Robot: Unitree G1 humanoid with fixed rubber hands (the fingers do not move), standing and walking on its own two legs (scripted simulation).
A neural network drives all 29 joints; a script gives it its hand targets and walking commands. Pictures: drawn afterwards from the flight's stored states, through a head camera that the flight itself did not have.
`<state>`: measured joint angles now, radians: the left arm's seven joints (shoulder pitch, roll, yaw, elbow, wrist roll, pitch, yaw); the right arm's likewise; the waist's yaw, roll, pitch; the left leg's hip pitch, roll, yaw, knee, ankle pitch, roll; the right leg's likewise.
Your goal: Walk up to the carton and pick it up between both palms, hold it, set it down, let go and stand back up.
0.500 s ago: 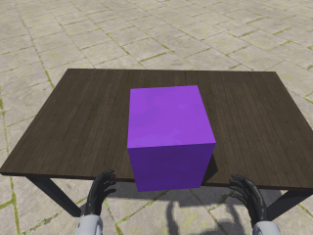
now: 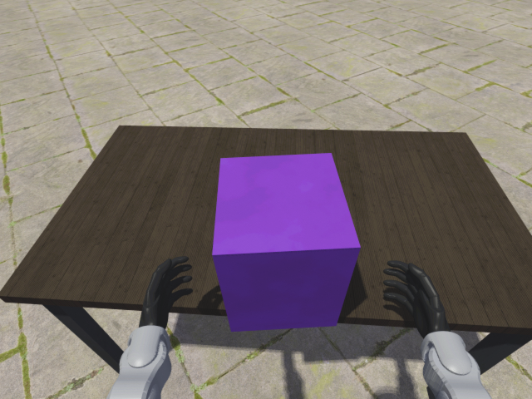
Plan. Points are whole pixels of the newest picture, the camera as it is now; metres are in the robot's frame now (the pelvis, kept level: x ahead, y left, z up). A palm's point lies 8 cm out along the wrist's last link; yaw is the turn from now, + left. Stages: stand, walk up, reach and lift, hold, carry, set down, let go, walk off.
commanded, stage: reach and lift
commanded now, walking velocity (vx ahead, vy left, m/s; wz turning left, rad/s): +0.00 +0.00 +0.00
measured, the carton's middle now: (280, 244) +0.40 +0.00 +0.00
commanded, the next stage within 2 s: none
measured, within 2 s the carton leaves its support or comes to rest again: neither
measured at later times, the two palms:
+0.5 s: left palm (160, 255) +0.32 +0.18 +0.08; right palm (419, 255) +0.32 -0.21 +0.07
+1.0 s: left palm (156, 197) +0.38 +0.19 +0.14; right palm (422, 188) +0.39 -0.22 +0.14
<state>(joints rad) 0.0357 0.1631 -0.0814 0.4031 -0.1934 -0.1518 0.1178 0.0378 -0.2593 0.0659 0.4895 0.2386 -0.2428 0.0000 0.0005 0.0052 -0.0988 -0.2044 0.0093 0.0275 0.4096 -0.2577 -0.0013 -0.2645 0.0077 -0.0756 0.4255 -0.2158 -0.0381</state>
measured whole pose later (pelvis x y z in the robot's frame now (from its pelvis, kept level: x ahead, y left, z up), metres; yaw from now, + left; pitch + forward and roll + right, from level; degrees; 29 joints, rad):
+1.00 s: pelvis -0.01 +0.00 +0.01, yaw +0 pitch +7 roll +0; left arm -0.69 0.22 0.02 0.70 -0.26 0.30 0.15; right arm -0.74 -0.37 0.01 0.85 0.29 0.21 0.01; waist 0.01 0.01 -0.15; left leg -0.24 0.00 0.02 0.25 -0.14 0.00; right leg -0.29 0.00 -0.08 0.25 -0.09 -0.03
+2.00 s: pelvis -0.02 +0.00 +0.00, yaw +0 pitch +17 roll +1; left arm -0.87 0.15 0.05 1.02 -0.21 0.11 0.15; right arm -0.90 -0.34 0.02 1.11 0.26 0.04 0.00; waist 0.01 0.03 -0.24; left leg -0.48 0.00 0.03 0.31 -0.13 0.00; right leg -0.54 0.00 -0.07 0.32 -0.09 -0.03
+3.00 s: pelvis -0.01 +0.01 +0.00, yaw +0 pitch +24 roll +0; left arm -0.77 -0.06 0.35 0.99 0.13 -0.15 0.18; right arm -0.83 -0.09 -0.28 1.12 -0.11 -0.18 -0.06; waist 0.01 0.03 -0.29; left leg -0.55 -0.01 0.02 0.21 -0.07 0.00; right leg -0.59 0.00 -0.07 0.19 -0.01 -0.03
